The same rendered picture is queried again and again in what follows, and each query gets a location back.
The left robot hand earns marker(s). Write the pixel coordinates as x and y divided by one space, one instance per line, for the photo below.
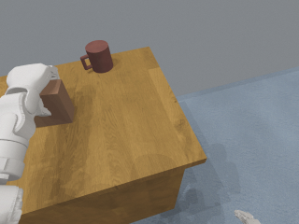
36 76

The table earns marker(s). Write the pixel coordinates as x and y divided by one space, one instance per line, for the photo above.
123 157

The robot left forearm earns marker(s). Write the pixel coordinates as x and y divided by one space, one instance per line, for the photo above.
17 112

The robot left upper arm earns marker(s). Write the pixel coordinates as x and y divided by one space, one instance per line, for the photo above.
10 204

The right robot hand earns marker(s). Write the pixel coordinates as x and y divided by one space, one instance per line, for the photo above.
246 218

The sponge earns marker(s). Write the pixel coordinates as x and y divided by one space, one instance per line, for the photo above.
56 99

